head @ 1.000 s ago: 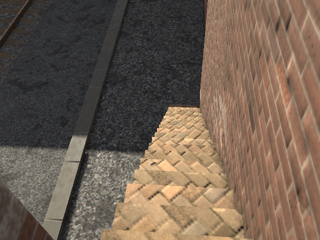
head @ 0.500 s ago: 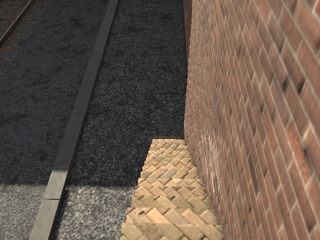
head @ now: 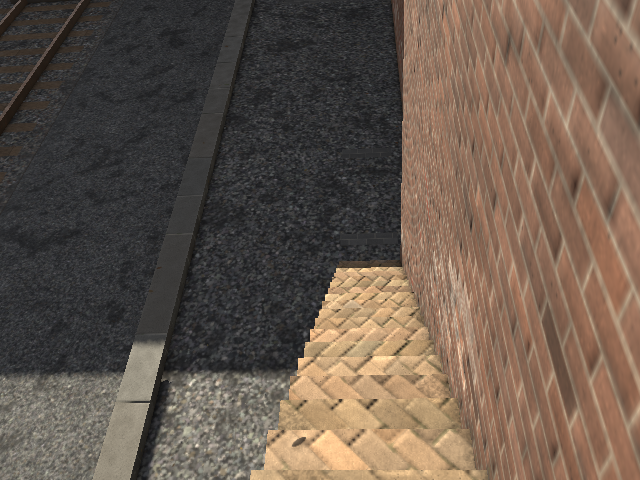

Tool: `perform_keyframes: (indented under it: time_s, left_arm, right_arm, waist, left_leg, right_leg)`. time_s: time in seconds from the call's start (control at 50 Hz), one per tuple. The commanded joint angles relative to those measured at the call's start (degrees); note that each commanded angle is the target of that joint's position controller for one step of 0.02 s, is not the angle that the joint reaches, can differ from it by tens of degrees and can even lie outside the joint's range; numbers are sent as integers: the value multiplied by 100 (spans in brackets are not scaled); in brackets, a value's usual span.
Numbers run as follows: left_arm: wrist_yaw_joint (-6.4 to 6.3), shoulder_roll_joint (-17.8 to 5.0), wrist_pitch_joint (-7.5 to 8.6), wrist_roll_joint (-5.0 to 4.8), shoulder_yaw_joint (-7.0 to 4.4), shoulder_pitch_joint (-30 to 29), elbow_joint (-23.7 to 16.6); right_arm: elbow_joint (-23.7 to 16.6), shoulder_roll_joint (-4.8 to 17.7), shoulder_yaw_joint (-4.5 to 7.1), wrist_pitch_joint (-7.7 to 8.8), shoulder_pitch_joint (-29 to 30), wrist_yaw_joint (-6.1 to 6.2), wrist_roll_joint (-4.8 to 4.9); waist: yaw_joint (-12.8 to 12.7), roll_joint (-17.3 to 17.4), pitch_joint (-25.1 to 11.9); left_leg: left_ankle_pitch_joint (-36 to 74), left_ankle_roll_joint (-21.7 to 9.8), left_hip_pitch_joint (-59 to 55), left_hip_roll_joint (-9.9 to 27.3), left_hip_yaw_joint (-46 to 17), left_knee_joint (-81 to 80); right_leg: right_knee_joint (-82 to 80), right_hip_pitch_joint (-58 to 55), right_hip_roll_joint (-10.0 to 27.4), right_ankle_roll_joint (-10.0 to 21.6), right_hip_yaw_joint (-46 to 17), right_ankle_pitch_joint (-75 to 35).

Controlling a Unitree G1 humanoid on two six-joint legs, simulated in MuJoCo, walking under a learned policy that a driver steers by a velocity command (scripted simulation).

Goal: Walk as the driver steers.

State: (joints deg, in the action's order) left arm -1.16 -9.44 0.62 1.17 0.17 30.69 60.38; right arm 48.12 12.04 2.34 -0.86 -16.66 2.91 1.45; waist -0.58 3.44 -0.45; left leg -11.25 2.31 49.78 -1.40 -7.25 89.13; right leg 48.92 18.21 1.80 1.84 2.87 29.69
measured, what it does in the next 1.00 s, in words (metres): goes down: left foot 0.21 m lower, then right foot 0.20 m lower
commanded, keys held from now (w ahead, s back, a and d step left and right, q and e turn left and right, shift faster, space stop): w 0.92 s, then no key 0.08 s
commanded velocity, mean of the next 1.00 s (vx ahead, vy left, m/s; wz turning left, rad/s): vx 0.49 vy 0.00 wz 0.00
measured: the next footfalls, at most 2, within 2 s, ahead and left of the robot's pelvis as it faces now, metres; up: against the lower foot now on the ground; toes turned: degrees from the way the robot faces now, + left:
left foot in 0.30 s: +0.24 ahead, +0.19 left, -0.21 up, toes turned +1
right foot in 0.84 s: +0.48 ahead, -0.08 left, -0.41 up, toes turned -1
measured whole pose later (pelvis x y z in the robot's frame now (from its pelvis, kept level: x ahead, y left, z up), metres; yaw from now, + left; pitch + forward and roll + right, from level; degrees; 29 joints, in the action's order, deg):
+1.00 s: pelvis +0.51 +0.02 -0.42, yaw -1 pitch +0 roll +0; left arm -0.6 -10.8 0.2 0.5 -1.3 32.6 67.3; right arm 51.1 13.8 4.2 1.3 -16.4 3.9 4.1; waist -3.3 3.0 -0.6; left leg -20.2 0.1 44.4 -3.5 -11.6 90.6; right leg 49.8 16.7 -2.4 3.1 -0.6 33.2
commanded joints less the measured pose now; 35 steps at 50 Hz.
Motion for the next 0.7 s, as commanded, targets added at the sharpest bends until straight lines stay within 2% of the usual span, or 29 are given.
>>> perform_keyframes:
  time_s: [0.02,0.04,0.08,0.12,0.16,0.18,0.22,0.24,0.26,0.28,0.3,0.32,0.34,0.36,0.38,0.4,0.42,0.44,0.46,0.48,0.5,0.52,0.54,0.56,0.58,0.6,0.66,0.68,0.7]
  left_arm:
    - [-173,-1352,284,79,-191,-858,-538]
    - [-193,-1126,383,-71,-208,-427,-417]
    - [-341,-981,421,-350,-285,151,-168]
    - [-488,-938,368,-304,-289,-143,-287]
    - [-454,-1027,205,-322,-363,-247,-357]
    - [-420,-1092,183,-332,-409,-300,-335]
    - [-401,-1273,153,-359,-581,-806,-538]
    - [-373,-1267,130,-373,-596,-1123,-545]
    - [-359,-1041,77,-261,-542,-1067,-433]
    - [-419,-910,144,-201,-552,-1099,-305]
    - [-438,-765,228,-89,-553,-1099,-210]
    - [-225,-332,467,-234,-535,-303,-128]
    - [-109,-517,530,-508,-524,120,-366]
    - [-129,-701,508,-637,-529,-292,-443]
    - [-225,-542,409,-657,-452,-533,-640]
    - [-286,-562,265,-653,-418,-898,-772]
    - [-259,-936,188,-762,-533,-1248,-844]
    - [-252,-1152,91,-616,-549,-1724,-1000]
    - [-223,-1266,-46,-399,-569,-1856,-1058]
    - [-195,-989,-140,-205,-496,-1798,-1145]
    - [-143,-1055,-137,-187,-536,-1621,-1054]
    - [-106,-1060,-131,-180,-534,-1560,-1070]
    - [3,-1215,-76,-308,-580,-1996,-1290]
    - [85,-1135,-19,-351,-533,-2418,-1461]
    - [151,-1189,23,-290,-521,-2847,-1645]
    - [239,-928,89,-177,-435,-3050,-1656]
    - [458,-819,-15,-217,-432,-2434,-1394]
    - [444,-757,-101,-139,-427,-2482,-1345]
    - [429,-838,-158,-183,-437,-2651,-1379]
  right_arm:
    - [-27,328,127,-60,-1048,5,-250]
    - [-278,563,264,-43,-598,-85,-87]
    - [-607,680,269,63,351,-149,-128]
    - [-749,377,169,131,643,-421,-350]
    - [-847,215,127,62,964,-516,-265]
    - [-788,259,165,23,861,-532,-211]
    - [-439,621,283,-109,295,-553,-286]
    - [-313,777,352,-146,-327,-541,-222]
    - [-129,882,450,-123,-875,-470,-227]
    - [353,1011,507,-30,-1815,-452,-344]
    - [538,1072,472,11,-2572,-442,-380]
    - [676,985,183,151,-2692,-521,-495]
    - [705,902,151,259,-2441,-665,-160]
    - [758,728,123,310,-2395,-745,-13]
    - [894,949,185,314,-2074,-762,-24]
    - [885,951,169,335,-1663,-738,-78]
    - [762,538,6,458,-1249,-708,-330]
    - [773,273,-124,562,-1075,-657,-581]
    - [669,70,-289,633,-821,-537,-683]
    - [705,65,-354,619,-650,-432,-703]
    - [776,383,-285,668,-624,-353,-690]
    - [877,623,-224,684,-674,-306,-538]
    - [969,664,-162,725,-1140,-201,-340]
    - [1078,560,-137,745,-1550,-125,-267]
    - [995,422,-171,759,-1353,13,-163]
    - [980,324,-215,732,-1458,91,-104]
    - [1047,355,-159,713,-1436,23,-186]
    - [1055,344,-99,644,-1568,12,-59]
    - [1049,298,-69,582,-1663,5,-15]
  waist:
    - [675,-1074,620]
    - [441,-931,673]
    - [-96,-852,832]
    - [-90,-658,749]
    - [-402,-839,820]
    - [-389,-1097,801]
    - [-14,-1478,593]
    - [282,-1692,468]
    - [576,-1130,286]
    - [1020,-593,102]
    - [1457,547,287]
    - [840,1213,-84]
    - [488,1553,-820]
    - [587,546,-861]
    - [276,257,-762]
    - [112,155,-403]
    - [54,-150,115]
    - [107,-115,291]
    - [-18,-213,453]
    - [-242,81,289]
    - [-309,367,21]
    - [-419,692,-137]
    - [-89,611,-2]
    - [180,653,214]
    - [161,140,702]
    - [260,-25,546]
    - [127,52,602]
    - [230,45,827]
    - [347,74,975]
  left_leg:
    - [1872,188,-1599,64,407,-1009]
    - [2898,90,-644,195,-285,-1540]
    - [3366,-150,614,255,-687,-3052]
    - [4864,-145,-975,245,36,-4595]
    - [4096,-78,-2112,59,679,-5249]
    - [3981,-114,-2340,139,502,-5031]
    - [3243,-224,-2844,39,826,-4529]
    - [2774,-466,-2963,543,431,-5448]
    - [2274,-605,-3829,410,953,-6883]
    - [3165,-682,-5027,361,1166,-7182]
    - [4228,-1265,-5843,1040,247,-7491]
    - [7632,-1211,-6755,1608,146,-4552]
    - [7633,-1418,-6817,2015,-518,-4367]
    - [4931,-1634,-6185,2086,-787,-4769]
    - [2038,-1870,-5204,2290,-1466,-5202]
    - [225,-1994,-4395,2405,-2241,-5866]
    - [-179,-1730,-3720,2177,-2206,-5884]
    - [268,-1624,-3317,2111,-2201,-5924]
    - [975,-1587,-2784,1947,-1789,-6053]
    - [1192,-1499,-2499,1700,-1543,-6136]
    - [1709,-1510,-2367,1517,-1302,-6060]
    - [2209,-1532,-2240,1417,-1187,-6074]
    - [1255,-1502,-3500,1401,-1237,-5761]
    - [665,-1452,-4236,1501,-1452,-5614]
    - [-102,-1280,-3848,1298,-1005,-5394]
    - [-561,-1243,-3376,1123,-758,-5372]
    - [-1209,-1224,-1943,924,-199,-4918]
    - [-912,-1202,-2102,934,-385,-4831]
    - [-714,-1205,-2499,994,-516,-4528]
  right_leg:
    - [-1725,1992,1280,1126,-1369,-3171]
    - [-1050,1261,1232,1008,-1486,-1947]
    - [-503,-71,1210,761,-1681,-1204]
    - [-81,858,809,562,-934,-382]
    - [-2,1420,788,662,-789,-247]
    - [238,1488,929,727,-1043,-468]
    - [1004,1439,1099,578,-991,-1558]
    - [1612,904,1121,444,-1126,-2092]
    - [2385,534,881,400,-834,-2931]
    - [4110,884,772,332,-801,-3741]
    - [7275,2054,-154,35,-736,243]
    - [8905,4109,-807,-3,-1385,3074]
    - [8388,4635,-671,17,-1600,2250]
    - [7595,4843,-359,110,-1511,1299]
    - [7336,4902,-55,206,-1286,875]
    - [7072,4997,153,206,-1067,483]
    - [6125,5062,188,281,-1617,-893]
    - [5431,5037,111,320,-1632,-1288]
    - [4153,4582,47,141,-1530,-2023]
    - [2862,3820,200,45,-1422,-2569]
    - [2545,3156,208,-21,-1247,-3126]
    - [2565,2709,161,-18,-1099,-3158]
    - [1853,3778,226,13,-1628,-3956]
    - [1290,4559,210,65,-1875,-4147]
    - [-92,4282,270,10,-1708,-5185]
    - [-619,3356,208,-35,-1190,-5989]
    - [-482,1563,104,5,-958,-6354]
    - [-486,1663,10,15,-919,-5893]
    - [-524,2073,44,26,-1020,-5399]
